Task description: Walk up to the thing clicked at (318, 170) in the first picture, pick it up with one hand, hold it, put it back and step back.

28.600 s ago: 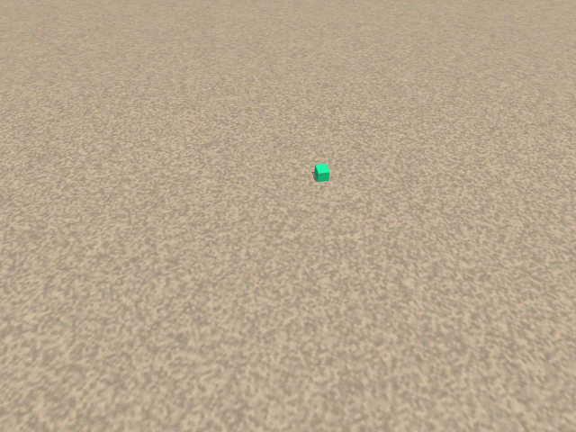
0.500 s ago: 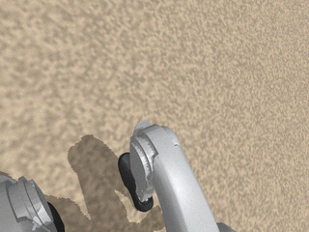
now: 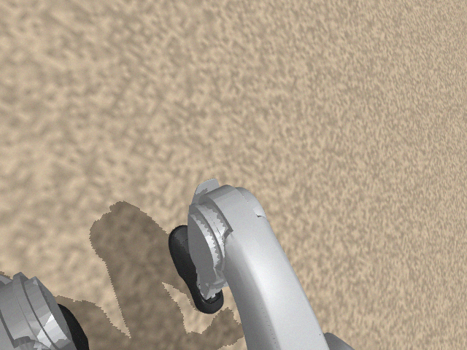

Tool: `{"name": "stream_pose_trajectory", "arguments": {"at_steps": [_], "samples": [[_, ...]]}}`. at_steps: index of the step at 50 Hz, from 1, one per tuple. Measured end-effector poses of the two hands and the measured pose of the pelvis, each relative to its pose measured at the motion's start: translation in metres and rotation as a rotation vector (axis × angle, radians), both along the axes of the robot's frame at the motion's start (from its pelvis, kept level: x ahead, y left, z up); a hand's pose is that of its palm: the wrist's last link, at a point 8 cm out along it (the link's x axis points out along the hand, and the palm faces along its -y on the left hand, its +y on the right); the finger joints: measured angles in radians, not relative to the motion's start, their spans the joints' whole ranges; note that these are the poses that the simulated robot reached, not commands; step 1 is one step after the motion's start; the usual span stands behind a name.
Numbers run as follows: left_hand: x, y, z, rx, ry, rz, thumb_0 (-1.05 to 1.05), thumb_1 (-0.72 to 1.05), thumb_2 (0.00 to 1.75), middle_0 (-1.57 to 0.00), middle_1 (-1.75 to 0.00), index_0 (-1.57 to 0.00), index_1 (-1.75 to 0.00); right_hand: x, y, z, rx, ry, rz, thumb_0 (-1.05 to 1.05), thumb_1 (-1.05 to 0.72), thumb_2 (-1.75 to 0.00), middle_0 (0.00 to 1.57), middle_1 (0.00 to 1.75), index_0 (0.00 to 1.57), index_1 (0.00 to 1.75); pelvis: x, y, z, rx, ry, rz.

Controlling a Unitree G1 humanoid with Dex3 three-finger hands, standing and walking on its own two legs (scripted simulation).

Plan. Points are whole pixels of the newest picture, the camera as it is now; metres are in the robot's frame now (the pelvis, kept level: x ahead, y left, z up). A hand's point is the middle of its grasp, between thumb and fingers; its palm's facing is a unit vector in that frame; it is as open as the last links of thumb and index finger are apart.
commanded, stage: open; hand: left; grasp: from above
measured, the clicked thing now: out of the picture +0.47 +0.35 -0.28
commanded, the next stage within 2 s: withdraw in 0.60 s
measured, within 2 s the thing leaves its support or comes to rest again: neither
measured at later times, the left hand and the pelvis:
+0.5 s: hand out of the picture +0.47 +0.33 -0.26, palm faces -0.34 -0.31 -0.89, open 14.2 cm; pelvis +0.00 +0.00 +0.01, yaw +0 degrees
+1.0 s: hand out of the picture +0.49 +0.34 -0.21, palm faces -0.29 -0.23 -0.93, open 14.2 cm; pelvis +0.01 -0.01 +0.01, yaw +1 degrees
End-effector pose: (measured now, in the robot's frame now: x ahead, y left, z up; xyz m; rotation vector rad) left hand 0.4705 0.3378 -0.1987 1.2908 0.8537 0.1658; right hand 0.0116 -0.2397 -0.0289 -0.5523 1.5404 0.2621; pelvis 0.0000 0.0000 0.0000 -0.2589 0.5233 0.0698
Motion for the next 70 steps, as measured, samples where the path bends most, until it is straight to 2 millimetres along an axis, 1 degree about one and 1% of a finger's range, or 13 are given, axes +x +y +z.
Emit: {"name": "stream_pose_trajectory", "arguments": {"at_steps": [9, 19, 30, 39, 42, 45, 47, 51, 57, 61, 65, 70], "samples": [[0.002, 0.000, 0.000, 0.006, -0.006, -0.002, 0.00, -0.29, 0.83, -0.36, -0.77, -0.35, -0.80, -0.001, -0.002, 0.006, -0.011, 0.007, 0.000, 0.00, -0.90, -0.89, 0.20, 0.30, 0.20, 0.30, 0.001, 0.000, 0.002, -0.004, 0.004, -0.002], [0.001, 0.001, 0.000, 0.000, 0.003, 0.005, 0.00, -0.50, 0.99, -0.19, -0.91, -0.16, -0.94, 0.000, -0.003, 0.009, -0.014, 0.000, 0.006, 0.00, -0.90, -0.89, 0.20, 0.30, 0.20, 0.30, -0.001, 0.001, 0.004, -0.005, 0.003, 0.000], [0.001, 0.001, 0.000, 0.006, 0.003, 0.002, 0.00, -0.57, 1.06, -0.12, -0.96, -0.08, -0.99, 0.000, -0.003, 0.010, -0.006, 0.009, 0.004, 0.00, -0.89, -0.89, 0.20, 0.30, 0.20, 0.30, 0.000, 0.000, 0.007, -0.003, 0.010, 0.000], [0.001, -0.001, 0.000, 0.007, 0.007, -0.002, 0.00, -0.57, 1.05, -0.10, -0.97, -0.07, -0.99, 0.002, -0.006, 0.011, -0.014, 0.008, 0.001, 0.00, -0.89, -0.89, 0.20, 0.30, 0.20, 0.30, 0.001, -0.001, 0.008, -0.003, 0.016, -0.001], [0.004, -0.001, 0.003, 0.004, -0.006, -0.015, 0.00, -0.55, 1.04, -0.10, -0.98, -0.08, -1.00, 0.002, -0.007, 0.012, -0.015, 0.010, -0.005, 0.00, -0.90, -0.89, 0.20, 0.30, 0.20, 0.30, 0.002, -0.002, 0.009, 0.000, 0.021, 0.000], [0.011, -0.001, 0.013, 0.013, -0.041, -0.056, 0.00, -0.54, 1.03, -0.10, -0.99, -0.08, -1.00, 0.005, -0.008, 0.010, -0.013, 0.012, -0.013, 0.00, -0.90, -0.90, 0.20, 0.30, 0.20, 0.30, 0.003, -0.003, 0.010, 0.004, 0.031, 0.001], [0.017, 0.000, 0.024, 0.021, -0.068, -0.089, 0.00, -0.54, 1.02, -0.10, -1.00, -0.09, -1.00, 0.008, -0.011, 0.008, -0.012, 0.007, -0.027, 0.00, -0.91, -0.90, 0.20, 0.30, 0.20, 0.30, 0.005, -0.004, 0.011, 0.006, 0.042, 0.002], [0.021, 0.005, 0.060, 0.049, -0.102, -0.173, 0.00, -0.54, 1.02, -0.09, -1.00, -0.08, -1.00, 0.020, -0.017, -0.001, -0.002, -0.021, -0.069, 0.00, -0.91, -0.90, 0.20, 0.30, 0.20, 0.30, 0.008, -0.005, 0.013, 0.015, 0.069, 0.008], [0.003, 0.018, 0.114, 0.069, -0.009, -0.270, 0.00, -0.54, 1.02, -0.09, -1.00, -0.08, -1.00, 0.052, -0.029, -0.018, -0.004, -0.111, -0.112, 0.00, -0.91, -0.90, 0.20, 0.30, 0.20, 0.30, 0.006, -0.005, 0.020, 0.042, 0.074, 0.035], [-0.014, 0.022, 0.144, 0.046, 0.055, -0.333, 0.00, -0.53, 1.02, -0.09, -1.00, -0.08, -1.01, 0.076, -0.033, -0.019, -0.014, -0.173, -0.097, 0.00, -0.91, -0.90, 0.20, 0.30, 0.20, 0.30, -0.001, -0.007, 0.031, 0.065, 0.061, 0.056], [-0.027, 0.023, 0.162, 0.008, 0.085, -0.392, 0.00, -0.51, 1.02, -0.09, -1.00, -0.08, -1.00, 0.093, -0.037, -0.012, -0.057, -0.232, -0.070, 0.00, -0.90, -0.90, 0.20, 0.30, 0.20, 0.30, -0.007, -0.010, 0.040, 0.078, 0.051, 0.067], [-0.030, 0.021, 0.170, -0.014, 0.047, -0.460, 0.00, -0.49, 1.01, -0.10, -1.00, -0.09, -1.00, 0.101, -0.042, -0.003, -0.119, -0.257, -0.031, 0.00, -0.90, -0.89, 0.20, 0.30, 0.20, 0.30, -0.012, -0.012, 0.043, 0.084, 0.049, 0.072]]}}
